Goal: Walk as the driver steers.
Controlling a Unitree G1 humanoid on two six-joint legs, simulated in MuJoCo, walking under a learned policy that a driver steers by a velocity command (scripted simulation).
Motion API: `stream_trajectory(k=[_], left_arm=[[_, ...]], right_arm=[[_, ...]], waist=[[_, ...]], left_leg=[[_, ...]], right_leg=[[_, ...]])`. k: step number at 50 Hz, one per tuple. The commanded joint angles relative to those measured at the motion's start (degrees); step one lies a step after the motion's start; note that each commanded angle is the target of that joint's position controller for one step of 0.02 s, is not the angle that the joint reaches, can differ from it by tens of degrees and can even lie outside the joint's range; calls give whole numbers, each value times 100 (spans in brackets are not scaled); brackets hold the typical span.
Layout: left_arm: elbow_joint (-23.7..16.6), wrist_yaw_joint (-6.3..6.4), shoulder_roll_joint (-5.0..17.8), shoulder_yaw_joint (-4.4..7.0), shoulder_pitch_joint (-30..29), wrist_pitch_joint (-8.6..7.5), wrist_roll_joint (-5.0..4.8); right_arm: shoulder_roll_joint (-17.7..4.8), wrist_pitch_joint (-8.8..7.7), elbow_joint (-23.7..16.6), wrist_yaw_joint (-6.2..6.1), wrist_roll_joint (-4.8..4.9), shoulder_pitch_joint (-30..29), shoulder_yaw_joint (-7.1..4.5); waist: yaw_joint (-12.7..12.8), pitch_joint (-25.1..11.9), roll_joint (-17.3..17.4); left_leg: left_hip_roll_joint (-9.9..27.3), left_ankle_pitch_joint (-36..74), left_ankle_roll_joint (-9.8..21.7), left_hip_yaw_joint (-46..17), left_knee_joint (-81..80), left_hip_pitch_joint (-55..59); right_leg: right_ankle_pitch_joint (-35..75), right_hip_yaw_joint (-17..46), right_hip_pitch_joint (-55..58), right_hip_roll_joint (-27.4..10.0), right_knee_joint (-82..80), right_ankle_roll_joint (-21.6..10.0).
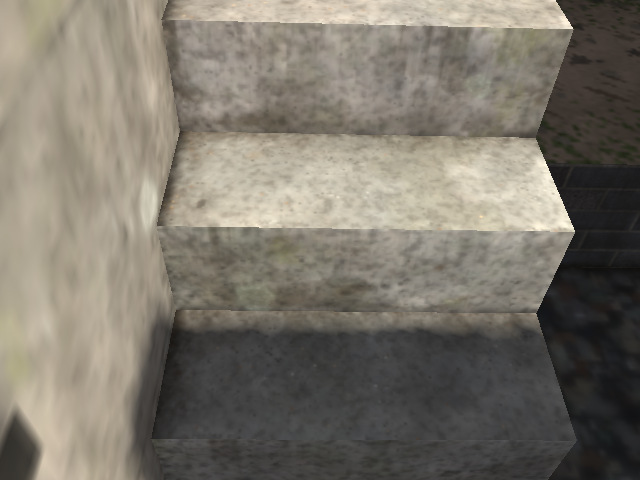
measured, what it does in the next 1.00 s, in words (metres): stands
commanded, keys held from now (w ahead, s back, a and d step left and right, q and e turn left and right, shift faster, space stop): w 1.00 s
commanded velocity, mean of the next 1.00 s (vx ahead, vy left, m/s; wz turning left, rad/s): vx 0.50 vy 0.00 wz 0.00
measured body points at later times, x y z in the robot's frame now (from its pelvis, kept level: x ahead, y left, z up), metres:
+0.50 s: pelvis +0.01 +0.00 +0.00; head +0.00 +0.02 +0.45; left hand +0.13 +0.27 -0.13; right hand +0.11 -0.25 -0.12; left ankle -0.09 +0.08 -0.75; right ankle +0.00 -0.17 -0.75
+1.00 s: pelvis +0.01 +0.00 +0.00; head +0.00 +0.01 +0.45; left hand +0.13 +0.26 -0.13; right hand +0.11 -0.25 -0.12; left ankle -0.09 +0.08 -0.75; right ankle +0.00 -0.17 -0.75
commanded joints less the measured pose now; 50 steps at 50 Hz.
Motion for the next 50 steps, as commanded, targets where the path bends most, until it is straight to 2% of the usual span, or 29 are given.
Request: stream_trajectory(k=[1, 12, 14, 15, 19, 22, 23, 26, 31, 34, 44, 45, 50], left_arm=[[-369, 13, 621, 125, -308, -72, 0], [-416, 16, 629, 145, -212, -66, -2], [-422, 37, 567, 119, -176, -35, -20], [-368, 32, 657, 162, -146, -20, -30], [-320, 26, 589, 168, -139, 4, -20], [-293, 22, 601, 181, -142, 3, -21], [-274, -8, 538, 168, -124, -3, 11], [-236, -27, 572, 182, -121, -4, 5], [-178, -11, 594, 184, -91, 10, 10], [-152, -27, 549, 182, -127, 14, -13], [-84, -20, 540, 191, -150, 11, -2], [-87, 8, 593, 205, -169, 18, -35], [-73, 24, 556, 200, -174, 26, -28]], right_arm=[[-685, -66, -295, -18, 10, -95, -154], [-709, -55, -255, -28, 19, -60, -168], [-779, -39, -253, 5, 24, -62, -193], [-846, -60, -260, -3, -5, -16, -213], [-743, -61, -245, -11, 5, 12, -192], [-762, -59, -258, -21, 7, 30, -196], [-736, -56, -283, 0, -6, 17, -185], [-744, -55, -306, 7, -1, 62, -187], [-789, -39, -379, -6, -4, -18, -189], [-745, -40, -347, -2, -1, 116, -180], [-724, -46, -413, -1, -9, 100, -183], [-747, -49, -398, -26, 4, 113, -192], [-732, -53, -397, -36, 3, 97, -189]], waist=[[-1, -191, 193], [-6, -161, 191], [63, -169, 138], [9, -204, 156], [18, -123, 259], [14, -111, 222], [30, -121, 325], [18, -128, 206], [57, -183, 208], [20, -110, 117], [52, -98, 151], [42, -93, 56], [60, -89, 169]], left_leg=[[901, 2614, -529, -622, -16, -192], [903, 2861, -552, -645, -15, -122], [947, 3094, -582, -672, -13, -119], [981, 3162, -579, -647, -19, -59], [942, 3010, -567, -631, -5, -108], [934, 3000, -572, -623, 8, -124], [917, 3003, -575, -596, 64, -123], [918, 2928, -565, -605, 79, -140], [953, 3164, -581, -634, 166, -82], [887, 2650, -567, -584, 84, -160], [879, 2494, -581, -570, 57, -239], [890, 2463, -580, -588, 3, -253], [882, 2434, -596, -569, -21, -260]], right_leg=[[1678, 320, 334, -386, 171, -97], [1685, 297, 312, -401, 193, -62], [1673, 296, 365, -402, 231, -46], [1549, 273, 314, -385, 289, -101], [1484, 292, 258, -385, 264, -117], [1577, 291, 272, -383, 270, -125], [1602, 290, 274, -398, 266, -115], [1647, 271, 288, -384, 268, -119], [1718, 273, 328, -392, 259, -134], [1684, 271, 317, -373, 220, -142], [1679, 283, 358, -379, 191, -175], [1671, 285, 373, -367, 192, -192], [1657, 307, 391, -375, 176, -205]])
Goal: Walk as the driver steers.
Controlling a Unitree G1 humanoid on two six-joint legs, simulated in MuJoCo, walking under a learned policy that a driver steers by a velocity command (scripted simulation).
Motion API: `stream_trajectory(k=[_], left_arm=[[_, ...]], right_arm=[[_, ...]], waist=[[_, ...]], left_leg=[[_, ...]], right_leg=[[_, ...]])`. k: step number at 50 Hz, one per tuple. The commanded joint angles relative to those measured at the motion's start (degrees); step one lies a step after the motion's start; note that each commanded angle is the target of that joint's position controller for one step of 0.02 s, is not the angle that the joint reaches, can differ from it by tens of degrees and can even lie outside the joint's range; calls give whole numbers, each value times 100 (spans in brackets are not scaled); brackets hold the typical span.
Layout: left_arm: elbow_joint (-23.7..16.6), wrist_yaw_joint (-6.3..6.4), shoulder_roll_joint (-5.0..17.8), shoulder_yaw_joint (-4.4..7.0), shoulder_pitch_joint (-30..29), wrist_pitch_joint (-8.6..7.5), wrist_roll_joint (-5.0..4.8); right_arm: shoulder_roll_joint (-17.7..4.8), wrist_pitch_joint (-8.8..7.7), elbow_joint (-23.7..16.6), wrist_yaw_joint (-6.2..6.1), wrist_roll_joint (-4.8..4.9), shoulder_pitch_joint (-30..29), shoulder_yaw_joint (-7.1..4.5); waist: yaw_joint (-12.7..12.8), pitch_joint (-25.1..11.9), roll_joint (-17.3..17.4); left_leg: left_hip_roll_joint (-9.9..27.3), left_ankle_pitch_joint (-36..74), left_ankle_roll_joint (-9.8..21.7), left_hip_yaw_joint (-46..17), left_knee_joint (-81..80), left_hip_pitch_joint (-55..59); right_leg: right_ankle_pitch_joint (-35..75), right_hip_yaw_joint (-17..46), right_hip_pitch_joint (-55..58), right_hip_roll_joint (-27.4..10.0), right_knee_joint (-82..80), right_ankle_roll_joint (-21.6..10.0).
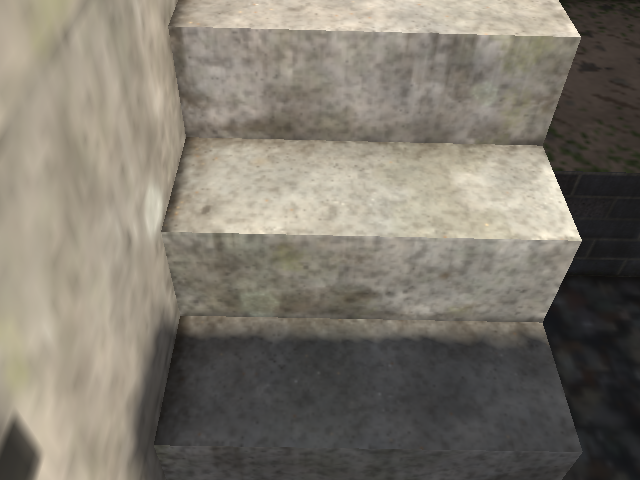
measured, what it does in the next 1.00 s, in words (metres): stands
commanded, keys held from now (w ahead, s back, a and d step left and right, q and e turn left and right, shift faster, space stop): w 0.44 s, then no key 0.56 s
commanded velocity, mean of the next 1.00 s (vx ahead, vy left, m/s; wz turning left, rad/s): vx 0.33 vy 0.00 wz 0.00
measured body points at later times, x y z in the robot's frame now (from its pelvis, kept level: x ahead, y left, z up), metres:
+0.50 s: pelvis -0.01 +0.00 +0.00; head -0.01 +0.02 +0.45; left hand +0.13 +0.27 -0.13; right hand +0.10 -0.24 -0.12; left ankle -0.10 +0.08 -0.75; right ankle -0.01 -0.17 -0.75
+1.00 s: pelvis -0.01 +0.00 +0.00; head -0.01 +0.01 +0.45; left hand +0.05 +0.27 -0.15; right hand +0.03 -0.27 -0.13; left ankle -0.10 +0.09 -0.75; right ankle -0.01 -0.17 -0.75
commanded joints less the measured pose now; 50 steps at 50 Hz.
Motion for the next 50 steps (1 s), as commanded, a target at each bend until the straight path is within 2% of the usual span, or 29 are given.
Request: stream_trajectory(k=[1, 5, 6, 9, 10, 11, 22, 26, 32, 33, 37, 38, 40, 41, 46, 50], left_arm=[[-316, 18, 655, 119, -306, -64, -3], [-311, 11, 649, 117, -315, -63, 2], [-359, 18, 578, 77, -324, -75, 17], [-371, 21, 641, 73, -334, -90, 15], [-388, 4, 671, 71, -340, -120, 64], [-365, 0, 716, 91, -321, -123, 35], [-477, 4, 686, 79, -329, -130, 33], [-390, -4, 752, 114, -116, -126, 30], [-275, 3, 753, 162, 48, -44, 20], [-265, -14, 766, 169, 68, -66, 69], [-168, -30, 788, 197, 162, -57, 40], [-115, -49, 761, 196, 227, -56, 73], [-63, -58, 789, 214, 257, -40, 53], [-44, -40, 797, 228, 316, -51, 83], [56, -29, 772, 237, 401, -50, 25], [136, -73, 784, 256, 464, 20, 42]], right_arm=[[-692, -77, -318, -22, 8, -79, -158], [-689, -83, -324, -19, 9, -71, -157], [-622, -60, -318, -9, 48, -104, -143], [-670, -49, -325, -2, 37, -82, -155], [-711, -48, -297, -18, 45, -37, -169], [-605, -59, -333, -32, 32, -96, -141], [-643, -76, -260, -11, 29, -143, -133], [-764, -82, -155, 31, 37, 55, -189], [-735, -51, -25, 67, 34, 181, -242], [-772, -46, 24, 50, 49, 252, -267], [-774, -35, 47, 33, 55, 325, -307], [-813, -6, 86, 31, 20, 375, -325], [-768, 13, 92, 31, 18, 443, -331], [-764, 27, 113, 50, 74, 490, -341], [-838, 64, 111, 45, 80, 642, -403], [-834, 89, 107, 30, 78, 785, -430]], waist=[[9, -40, 97], [9, -45, 131], [57, -18, 148], [33, -51, 99], [62, -31, 222], [-35, -57, 147], [-26, -43, 111], [-50, -56, 110], [-53, 91, 149], [-24, 127, 285], [-39, 151, 185], [-13, 153, 287], [-29, 168, 179], [40, 138, 251], [40, 162, 108], [53, 194, 21]], left_leg=[[822, 2486, -524, -509, -37, -357], [824, 2444, -519, -503, -49, -364], [791, 2407, -529, -530, -37, -377], [805, 2434, -543, -531, -47, -327], [804, 2405, -565, -549, -50, -305], [771, 2245, -524, -510, -48, -273], [803, 2366, -503, -581, -90, -330], [857, 3008, -551, -563, 43, -235], [880, 2780, -544, -589, 122, -443], [883, 2742, -574, -616, 135, -465], [917, 2781, -584, -638, 220, -495], [887, 2671, -544, -605, 242, -551], [888, 2543, -512, -620, 256, -609], [874, 2486, -489, -614, 283, -611], [890, 2365, -542, -640, 292, -624], [871, 2134, -484, -609, 285, -706]], right_leg=[[1763, 329, 333, -419, 118, -177], [1767, 336, 343, -421, 106, -183], [1863, 369, 371, -437, 51, -125], [1905, 359, 388, -437, 51, -102], [1769, 370, 346, -447, 49, -109], [1821, 368, 304, -436, 2, -108], [1729, 322, 337, -436, 9, -60], [1890, 292, 317, -440, 165, -70], [1580, 296, 228, -436, 254, -98], [1444, 313, 187, -451, 273, -119], [1422, 334, 107, -464, 315, -133], [1410, 315, 112, -454, 324, -156], [1437, 316, 113, -449, 340, -173], [1474, 337, 155, -491, 302, -181], [1542, 361, 114, -502, 316, -226], [1576, 368, 162, -476, 313, -287]])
